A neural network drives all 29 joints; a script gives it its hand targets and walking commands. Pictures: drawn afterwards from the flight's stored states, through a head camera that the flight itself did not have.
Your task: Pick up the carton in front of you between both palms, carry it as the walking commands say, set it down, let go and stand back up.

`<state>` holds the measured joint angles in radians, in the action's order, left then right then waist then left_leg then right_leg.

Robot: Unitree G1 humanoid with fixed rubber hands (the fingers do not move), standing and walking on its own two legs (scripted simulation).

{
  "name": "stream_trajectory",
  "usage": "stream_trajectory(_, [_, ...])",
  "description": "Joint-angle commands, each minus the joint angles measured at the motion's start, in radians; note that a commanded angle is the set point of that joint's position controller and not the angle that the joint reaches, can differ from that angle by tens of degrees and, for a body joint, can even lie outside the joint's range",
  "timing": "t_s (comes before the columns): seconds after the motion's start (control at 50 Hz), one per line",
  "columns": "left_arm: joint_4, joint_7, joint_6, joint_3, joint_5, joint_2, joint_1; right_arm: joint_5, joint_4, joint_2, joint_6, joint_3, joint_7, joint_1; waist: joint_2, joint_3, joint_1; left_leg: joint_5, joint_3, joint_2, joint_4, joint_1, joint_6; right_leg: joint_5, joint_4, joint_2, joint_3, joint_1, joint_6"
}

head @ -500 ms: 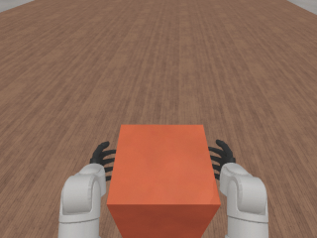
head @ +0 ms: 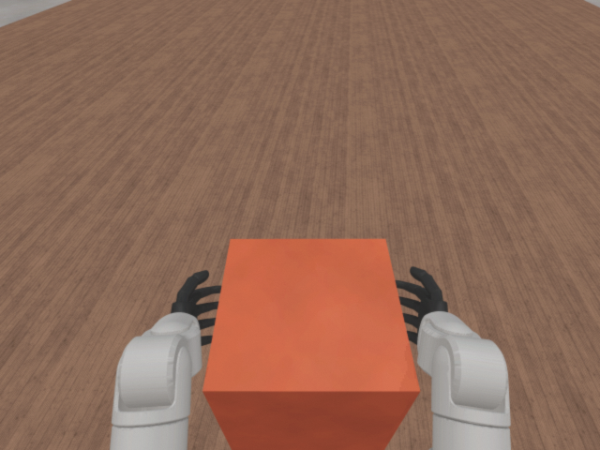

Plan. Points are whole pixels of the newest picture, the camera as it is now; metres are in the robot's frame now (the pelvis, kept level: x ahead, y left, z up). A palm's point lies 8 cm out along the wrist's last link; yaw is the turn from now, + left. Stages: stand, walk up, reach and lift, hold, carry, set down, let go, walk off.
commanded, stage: carry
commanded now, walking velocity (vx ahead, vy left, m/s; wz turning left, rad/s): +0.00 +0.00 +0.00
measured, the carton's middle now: (307, 351) +0.27 -0.01 +0.00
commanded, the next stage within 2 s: hold in 1.48 s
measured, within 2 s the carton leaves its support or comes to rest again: neither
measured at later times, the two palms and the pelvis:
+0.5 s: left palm (176, 370) +0.22 +0.15 +0.05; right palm (422, 360) +0.23 -0.15 +0.06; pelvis -0.04 +0.01 +0.00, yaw +0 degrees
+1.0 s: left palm (166, 377) +0.22 +0.16 +0.04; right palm (411, 370) +0.22 -0.13 +0.05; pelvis -0.06 +0.02 +0.00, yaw +0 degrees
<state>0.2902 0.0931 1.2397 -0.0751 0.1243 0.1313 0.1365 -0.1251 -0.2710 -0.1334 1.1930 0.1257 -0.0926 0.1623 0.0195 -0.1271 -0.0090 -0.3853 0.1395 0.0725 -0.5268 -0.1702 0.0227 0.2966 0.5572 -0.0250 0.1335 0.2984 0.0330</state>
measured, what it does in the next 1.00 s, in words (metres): shifts its weight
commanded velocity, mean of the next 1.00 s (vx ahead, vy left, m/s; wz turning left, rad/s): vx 0.00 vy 0.00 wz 0.00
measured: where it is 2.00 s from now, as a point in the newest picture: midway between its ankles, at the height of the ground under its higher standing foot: outside the picture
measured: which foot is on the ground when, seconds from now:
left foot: down 0.00-1.00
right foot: down 0.00-1.00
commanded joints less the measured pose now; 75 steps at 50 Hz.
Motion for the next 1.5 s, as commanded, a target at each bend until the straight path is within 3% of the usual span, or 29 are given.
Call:
stream_trajectory(0.0, [0.042, -0.263, -0.039, 0.671, -0.405, 0.952, 0.478, 0.430, -0.021, -0.948, 0.016, -0.733, 0.292, 0.432, -0.051, -0.198, 0.004, 0.374, -0.060, 0.084, -0.009, 0.012, -0.017, -0.579, -0.051, -0.138, -0.135, -0.104, 0.019])
stream_trajectory(0.08, [-0.025, -0.274, -0.069, 0.662, -0.370, 0.959, 0.433, 0.404, 0.041, -0.958, -0.015, -0.734, 0.301, 0.393, -0.066, -0.235, 0.003, 0.372, -0.055, 0.073, -0.014, -0.013, -0.008, -0.647, -0.021, -0.140, -0.133, -0.150, 0.023])
stream_trajectory(0.28, [-0.040, -0.279, -0.226, 0.676, -0.340, 0.937, 0.480, 0.346, 0.103, -0.937, -0.176, -0.707, 0.308, 0.405, -0.018, -0.196, 0.007, 0.249, -0.075, 0.080, 0.031, -0.033, -0.025, -0.407, -0.067, -0.130, -0.134, -0.091, 0.021])
stream_trajectory(0.5, [-0.268, -0.282, -0.447, 0.502, -0.178, 0.830, 0.479, 0.163, 0.345, -0.849, -0.391, -0.528, 0.297, 0.383, -0.013, -0.138, 0.014, 0.110, -0.104, 0.087, 0.101, -0.089, -0.046, -0.197, -0.113, -0.117, -0.130, -0.042, 0.010])
stream_trajectory(0.68, [-0.438, -0.299, -0.617, 0.423, -0.128, 0.909, 0.608, 0.097, 0.494, -0.924, -0.564, -0.438, 0.308, 0.499, -0.013, -0.162, 0.016, 0.076, -0.125, 0.091, 0.136, -0.082, -0.054, -0.150, -0.120, -0.112, -0.131, -0.045, -0.001])
stream_trajectory(0.92, [-0.345, -0.293, -0.544, 0.494, -0.166, 0.925, 0.510, 0.137, 0.420, -0.942, -0.489, -0.517, 0.311, 0.415, -0.027, -0.207, 0.016, 0.196, -0.101, 0.080, 0.080, -0.065, -0.057, -0.253, -0.102, -0.126, -0.128, -0.062, -0.002])
stream_trajectory(1.46, [-0.360, -0.299, -0.554, 0.479, -0.163, 0.924, 0.544, 0.137, 0.426, -0.939, -0.500, -0.505, 0.314, 0.438, -0.020, -0.182, 0.016, 0.172, -0.115, 0.086, 0.108, -0.089, -0.064, -0.208, -0.104, -0.120, -0.122, -0.051, -0.016])
stream_trajectory(1.48, [-0.399, -0.313, -0.558, 0.447, -0.141, 0.957, 0.514, 0.127, 0.422, -0.959, -0.502, -0.471, 0.321, 0.403, 0.048, -0.124, -0.011, 0.333, -0.276, -0.094, 0.198, -0.051, -0.075, -0.277, -0.096, 0.137, -0.186, -0.297, 0.007])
